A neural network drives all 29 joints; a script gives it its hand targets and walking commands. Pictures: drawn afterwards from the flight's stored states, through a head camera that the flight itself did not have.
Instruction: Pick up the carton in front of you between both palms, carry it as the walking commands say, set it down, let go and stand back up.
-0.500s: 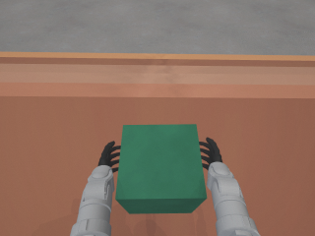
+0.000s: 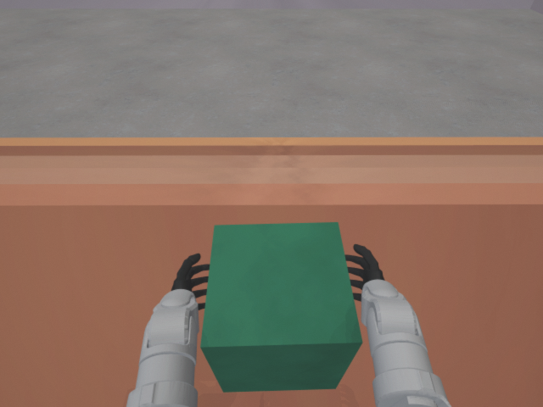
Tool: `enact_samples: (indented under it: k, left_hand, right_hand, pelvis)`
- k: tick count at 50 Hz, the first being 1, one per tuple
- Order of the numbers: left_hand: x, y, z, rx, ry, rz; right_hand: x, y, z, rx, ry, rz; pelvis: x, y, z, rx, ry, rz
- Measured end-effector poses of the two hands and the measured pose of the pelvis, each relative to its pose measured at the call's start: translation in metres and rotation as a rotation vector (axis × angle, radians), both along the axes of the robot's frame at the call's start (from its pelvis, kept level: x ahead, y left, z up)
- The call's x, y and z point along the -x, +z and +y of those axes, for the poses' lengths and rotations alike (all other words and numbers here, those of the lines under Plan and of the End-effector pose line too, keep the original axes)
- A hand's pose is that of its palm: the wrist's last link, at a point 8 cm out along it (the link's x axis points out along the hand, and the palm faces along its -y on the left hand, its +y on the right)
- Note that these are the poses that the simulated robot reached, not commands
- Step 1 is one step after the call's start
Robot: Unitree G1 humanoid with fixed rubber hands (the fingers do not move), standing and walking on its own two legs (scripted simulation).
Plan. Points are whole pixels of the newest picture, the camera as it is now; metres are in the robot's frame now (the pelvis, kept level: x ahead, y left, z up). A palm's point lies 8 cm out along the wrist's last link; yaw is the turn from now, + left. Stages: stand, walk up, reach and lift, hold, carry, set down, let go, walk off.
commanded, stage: reach and lift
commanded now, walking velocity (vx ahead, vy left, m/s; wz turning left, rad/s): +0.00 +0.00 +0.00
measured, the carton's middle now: (278, 311) +0.31 +0.00 -0.06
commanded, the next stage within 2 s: hold in 0.70 s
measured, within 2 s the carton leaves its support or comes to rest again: neither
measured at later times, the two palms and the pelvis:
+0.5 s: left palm (183, 290) +0.30 +0.15 +0.03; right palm (373, 281) +0.31 -0.15 +0.04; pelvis +0.02 +0.00 +0.01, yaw +0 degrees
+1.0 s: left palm (181, 289) +0.29 +0.15 +0.05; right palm (379, 281) +0.29 -0.15 +0.06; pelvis +0.01 +0.00 +0.01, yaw +0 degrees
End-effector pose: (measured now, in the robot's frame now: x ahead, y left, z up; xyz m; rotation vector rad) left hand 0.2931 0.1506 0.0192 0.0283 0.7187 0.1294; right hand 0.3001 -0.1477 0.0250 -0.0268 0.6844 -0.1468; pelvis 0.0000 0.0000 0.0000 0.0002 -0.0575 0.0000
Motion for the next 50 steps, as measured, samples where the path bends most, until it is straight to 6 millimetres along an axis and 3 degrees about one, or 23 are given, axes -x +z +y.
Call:
enact_samples:
  k: [29, 44, 50]
  left_hand:
    - [-0.008, 0.014, 0.000, -0.018, -0.015, -0.008]
    - [-0.001, 0.033, -0.003, -0.019, -0.017, -0.043]
    - [0.003, 0.032, -0.003, -0.017, -0.018, -0.020]
  right_hand:
    - [-0.007, 0.014, -0.001, 0.016, 0.009, -0.005]
    - [0.001, 0.033, -0.003, 0.016, 0.005, -0.039]
    - [0.005, 0.032, -0.003, 0.016, 0.001, -0.015]
  pelvis:
    - [-0.018, 0.007, 0.003, -0.002, -0.004, -0.018]
    - [-0.016, 0.009, 0.001, -0.001, -0.001, -0.049]
    - [-0.010, 0.008, 0.001, -0.001, -0.003, -0.065]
